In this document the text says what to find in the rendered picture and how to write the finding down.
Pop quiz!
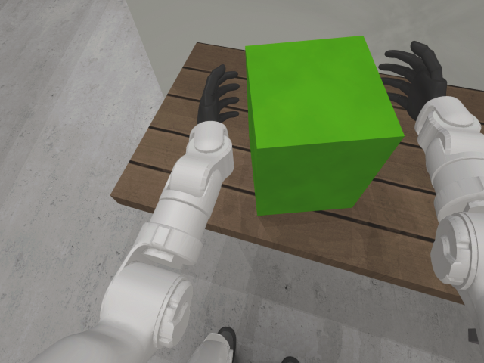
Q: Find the table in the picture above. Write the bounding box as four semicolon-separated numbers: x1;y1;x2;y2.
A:
110;42;484;344

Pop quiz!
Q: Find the robot left thigh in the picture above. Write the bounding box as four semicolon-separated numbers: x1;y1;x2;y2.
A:
188;340;233;363

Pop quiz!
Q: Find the robot right hand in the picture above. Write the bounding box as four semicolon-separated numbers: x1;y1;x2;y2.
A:
378;41;447;121

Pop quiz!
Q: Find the carton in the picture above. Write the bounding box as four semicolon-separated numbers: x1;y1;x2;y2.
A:
245;36;405;216

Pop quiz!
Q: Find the right robot upper arm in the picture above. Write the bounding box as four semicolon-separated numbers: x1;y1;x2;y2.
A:
430;212;484;361

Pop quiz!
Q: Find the robot left hand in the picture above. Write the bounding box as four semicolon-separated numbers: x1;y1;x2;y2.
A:
197;64;240;124

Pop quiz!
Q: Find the left robot upper arm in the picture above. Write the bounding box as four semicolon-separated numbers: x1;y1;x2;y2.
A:
28;261;193;363

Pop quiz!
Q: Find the right robot forearm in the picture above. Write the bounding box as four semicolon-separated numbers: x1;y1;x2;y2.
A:
414;96;484;223

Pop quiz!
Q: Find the robot left foot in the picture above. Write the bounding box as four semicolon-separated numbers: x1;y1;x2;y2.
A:
218;327;236;363

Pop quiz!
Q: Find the left robot forearm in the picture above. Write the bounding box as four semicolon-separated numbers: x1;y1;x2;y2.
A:
100;121;234;319

